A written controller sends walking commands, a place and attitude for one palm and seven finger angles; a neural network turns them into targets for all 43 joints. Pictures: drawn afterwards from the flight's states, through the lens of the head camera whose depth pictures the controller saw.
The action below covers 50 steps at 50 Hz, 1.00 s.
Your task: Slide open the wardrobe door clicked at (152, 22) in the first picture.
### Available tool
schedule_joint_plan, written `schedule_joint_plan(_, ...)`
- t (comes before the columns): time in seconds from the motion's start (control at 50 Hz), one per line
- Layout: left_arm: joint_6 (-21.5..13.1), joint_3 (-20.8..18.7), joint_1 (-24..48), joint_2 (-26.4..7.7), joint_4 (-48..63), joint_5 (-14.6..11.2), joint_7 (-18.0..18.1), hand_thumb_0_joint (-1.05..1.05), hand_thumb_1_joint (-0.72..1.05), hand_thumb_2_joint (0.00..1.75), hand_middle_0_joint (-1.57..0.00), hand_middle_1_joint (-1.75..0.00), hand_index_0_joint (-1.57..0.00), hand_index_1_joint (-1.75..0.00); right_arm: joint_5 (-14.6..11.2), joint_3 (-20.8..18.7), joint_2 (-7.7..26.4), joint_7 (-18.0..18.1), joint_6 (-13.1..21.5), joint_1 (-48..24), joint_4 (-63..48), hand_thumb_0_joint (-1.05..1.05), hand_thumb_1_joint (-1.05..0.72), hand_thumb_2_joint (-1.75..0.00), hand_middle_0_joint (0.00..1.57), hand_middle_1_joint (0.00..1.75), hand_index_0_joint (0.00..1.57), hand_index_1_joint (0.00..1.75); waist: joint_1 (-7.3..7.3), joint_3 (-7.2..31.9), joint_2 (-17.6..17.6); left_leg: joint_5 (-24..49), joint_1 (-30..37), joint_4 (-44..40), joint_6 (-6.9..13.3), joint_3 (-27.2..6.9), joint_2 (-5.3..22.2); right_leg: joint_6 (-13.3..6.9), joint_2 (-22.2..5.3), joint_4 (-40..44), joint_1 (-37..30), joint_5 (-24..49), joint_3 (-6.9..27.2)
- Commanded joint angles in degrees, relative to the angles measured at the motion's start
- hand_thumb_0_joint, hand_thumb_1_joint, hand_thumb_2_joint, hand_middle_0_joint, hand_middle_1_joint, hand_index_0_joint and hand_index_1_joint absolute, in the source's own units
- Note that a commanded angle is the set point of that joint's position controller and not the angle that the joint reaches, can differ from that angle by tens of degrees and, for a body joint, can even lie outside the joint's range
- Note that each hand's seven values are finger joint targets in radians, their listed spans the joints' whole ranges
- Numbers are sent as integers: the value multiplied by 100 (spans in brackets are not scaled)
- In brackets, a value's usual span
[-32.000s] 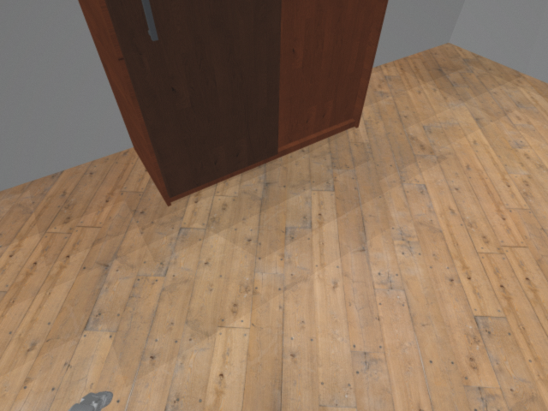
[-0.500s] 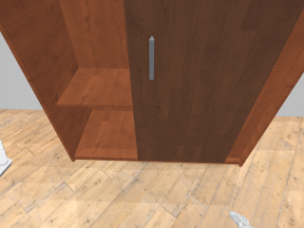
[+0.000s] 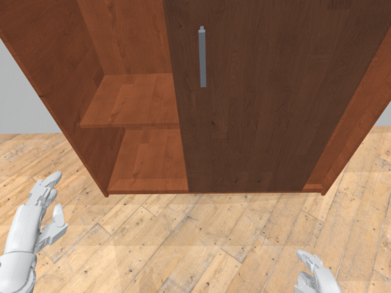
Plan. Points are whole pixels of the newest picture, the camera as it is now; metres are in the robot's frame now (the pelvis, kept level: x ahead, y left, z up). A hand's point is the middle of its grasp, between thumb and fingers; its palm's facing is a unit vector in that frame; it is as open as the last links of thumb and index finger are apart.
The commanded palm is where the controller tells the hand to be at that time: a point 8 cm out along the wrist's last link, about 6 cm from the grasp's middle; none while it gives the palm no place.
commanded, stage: let the arm hang, fingers relaxed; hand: left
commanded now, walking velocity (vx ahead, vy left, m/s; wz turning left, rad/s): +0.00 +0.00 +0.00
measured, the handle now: (202, 57) +0.74 +0.02 +0.12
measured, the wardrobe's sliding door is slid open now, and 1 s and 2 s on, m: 0.49 0.49 0.49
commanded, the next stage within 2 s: look to check the result in 1.00 s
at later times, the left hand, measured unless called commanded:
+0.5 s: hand out of the picture -0.06 +0.21 -0.16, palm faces +0.01 -0.98 -0.22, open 7.3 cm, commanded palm none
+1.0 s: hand out of the picture +0.00 +0.18 -0.17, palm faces -0.01 -0.99 -0.17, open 7.3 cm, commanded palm none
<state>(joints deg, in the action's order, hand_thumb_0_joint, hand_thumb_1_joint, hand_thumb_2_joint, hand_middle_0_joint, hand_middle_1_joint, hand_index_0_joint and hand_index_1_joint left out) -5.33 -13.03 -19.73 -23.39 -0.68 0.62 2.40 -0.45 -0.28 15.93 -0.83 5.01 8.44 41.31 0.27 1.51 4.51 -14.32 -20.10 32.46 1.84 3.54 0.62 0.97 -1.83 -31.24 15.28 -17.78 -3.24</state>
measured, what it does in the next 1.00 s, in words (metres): stands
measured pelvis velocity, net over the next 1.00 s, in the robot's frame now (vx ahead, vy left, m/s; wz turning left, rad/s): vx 0.00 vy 0.02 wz -0.01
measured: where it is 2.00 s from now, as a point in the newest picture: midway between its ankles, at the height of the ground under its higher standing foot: outside the picture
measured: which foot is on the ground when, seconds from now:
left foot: down 0.00-1.00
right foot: down 0.00-1.00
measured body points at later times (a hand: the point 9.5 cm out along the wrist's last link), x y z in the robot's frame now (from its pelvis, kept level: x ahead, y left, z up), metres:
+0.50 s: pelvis -0.02 +0.02 +0.01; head +0.00 +0.02 +0.46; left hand -0.06 +0.26 -0.15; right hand -0.02 -0.22 -0.15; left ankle +0.03 +0.10 -0.73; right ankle -0.02 -0.13 -0.73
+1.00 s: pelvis +0.00 +0.02 +0.01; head +0.02 +0.02 +0.46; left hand +0.00 +0.24 -0.15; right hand -0.02 -0.20 -0.15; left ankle +0.03 +0.10 -0.73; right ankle -0.02 -0.13 -0.73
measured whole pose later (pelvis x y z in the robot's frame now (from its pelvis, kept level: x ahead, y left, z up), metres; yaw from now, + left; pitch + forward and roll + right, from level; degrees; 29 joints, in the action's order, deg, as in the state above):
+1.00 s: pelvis +0.00 +0.02 +0.01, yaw +0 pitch +0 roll +0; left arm -0.2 0.3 -15.2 -8.4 -64.7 1.0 1.6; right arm 1.0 -0.5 8.1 1.5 -0.4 16.4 63.9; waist -0.9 -2.1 -0.3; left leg -10.2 -13.7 23.9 3.4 4.7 -1.3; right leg 2.6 -3.4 -23.2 9.4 -13.4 -2.3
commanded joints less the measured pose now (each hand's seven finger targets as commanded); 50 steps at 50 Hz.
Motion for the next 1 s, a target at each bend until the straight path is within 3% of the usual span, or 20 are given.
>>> schedule_joint_plan(0.0, 448, 756, 23, -17, -1773, 137, -290, 0, 90, 90, -20, -30, -20, -30, 136, -254, 906, 57, -139, -209, -303, 0, -90, -90, 20, 30, 20, 30, 27, 352, -1274, 1000, -228, -550, 289, -1024, 798, -210, -374, 114, -281, 620, 308)
schedule_joint_plan(0.02, 442, 799, 138, -35, -2146, 152, -276, 0, 90, 90, -20, -30, -20, -30, 157, -231, 818, 68, -194, -150, -210, 0, -90, -90, 20, 30, 20, 30, -5, 440, -1673, 941, -51, -358, 222, -893, 619, -287, -531, 320, -262, 804, 476)
schedule_joint_plan(0.06, 485, 917, 389, 28, -2855, 137, -221, 0, 90, 90, -20, -30, -20, -30, 183, -186, 562, 87, -338, 72, 29, 0, -90, -90, 20, 30, 20, 30, -111, 422, -2012, 772, 323, -53, 94, -603, 275, -472, -847, 677, -3, 965, 769)
schedule_joint_plan(0.08, 538, 985, 516, 36, -3148, 119, -192, 0, 90, 90, -20, -30, -20, -30, 207, -152, 490, 87, -416, 172, 156, 0, -90, -90, 20, 30, 20, 30, -167, 288, -1753, 759, 503, -31, 44, -519, 211, -520, -887, 744, 179, 791, 733)
schedule_joint_plan(0.12, 579, 1093, 638, 143, -3679, 74, -170, 0, 90, 90, -20, -30, -20, -30, 225, -100, 395, 95, -495, 199, 438, 0, -90, -90, 20, 30, 20, 30, -196, 106, -784, 741, 722, -323, 42, -599, 297, -447, -728, 778, 419, 230, 656)
schedule_joint_plan(0.16, 585, 1152, 498, 235, -4212, 42, -159, 0, 90, 90, -20, -30, -20, -30, 222, -64, 383, 113, -505, 174, 650, 0, -90, -90, 20, 30, 20, 30, -101, -133, 184, 328, 394, -853, 92, -805, 438, -283, -445, 784, 142, -113, 512)
schedule_joint_plan(0.18, 576, 1157, 373, 187, -4433, 47, -152, 0, 90, 90, -20, -30, -20, -30, 202, -54, 405, 126, -510, 218, 732, 0, -90, -90, 20, 30, 20, 30, -51, -131, 304, 202, 260, -962, 97, -862, 461, -260, -388, 828, -88, -64, 467)
schedule_joint_plan(0.22, 568, 1085, 146, 434, -4861, 41, -133, 0, 90, 90, -20, -30, -20, -30, 223, -85, 252, 168, -528, 319, 919, 0, -90, -90, 20, 30, 20, 30, -19, -47, 772, -305, 157, -1106, 90, -856, 437, -297, -372, 941, -347, -64, 412)
schedule_joint_plan(0.26, 558, 1143, 76, 397, -5182, 15, -145, 0, 90, 90, -20, -30, -20, -30, 203, -81, 247, 187, -545, 474, 1087, 0, -90, -90, 20, 30, 20, 30, -26, -23, 935, -568, 114, -1219, 76, -885, 430, -320, -353, 998, -470, -26, 392)
schedule_joint_plan(0.28, 549, 1146, 69, 416, -5291, 22, -143, 0, 90, 90, -20, -30, -20, -30, 178, -100, 249, 199, -561, 564, 1121, 0, -90, -90, 20, 30, 20, 30, -28, -59, 587, -552, 170, -1235, 80, -910, 476, -307, -340, 1079, -468, -9, 344)
schedule_joint_plan(0.34, 539, 1207, 89, 556, -5630, 14, -144, 0, 90, 90, -20, -30, -20, -30, 168, -123, 209, 223, -558, 838, 1342, 0, -90, -90, 20, 30, 20, 30, -92, -179, 103, -684, 271, -1389, 93, -978, 529, -291, -334, 1156, -350, -72, 301)
schedule_joint_plan(0.48, 509, 1260, -61, 693, -6106, 28, -103, 0, 90, 90, -20, -30, -20, -30, 136, -135, 133, 242, -517, 1118, 1698, 0, -90, -90, 20, 30, 20, 30, -66, -428, -553, -467, 406, -1559, 137, -959, 590, -226, -350, 1198, -281, 94, 269)
schedule_joint_plan(0.66, 512, 1270, -93, 854, -6304, 30, -57, 0, 90, 90, -20, -30, -20, -30, 160, -115, -86, 240, -507, 1152, 2001, 0, -90, -90, 20, 30, 20, 30, -66, -712, -594, -400, 455, -1667, 126, -841, 527, -180, -376, 1193, -112, 93, 343)
schedule_joint_plan(0.86, 486, 1227, -36, 939, -6313, 25, -45, 0, 90, 90, -20, -30, -20, -30, 157, -108, -196, 264, -443, 1125, 2098, 0, -90, -90, 20, 30, 20, 30, -48, -510, -242, 121, 602, -1603, 114, -748, 503, -163, -405, 1147, -351, 507, 337)
schedule_joint_plan(0.98, 477, 1230, -19, 934, -6316, 21, -37, 0, 90, 90, -20, -30, -20, -30, 136, -113, -193, 277, -460, 1137, 2104, 0, -90, -90, 20, 30, 20, 30, -68, -537, -424, 363, 719, -1480, 99, -692, 516, -163, -403, 1218, -337, 539, 324)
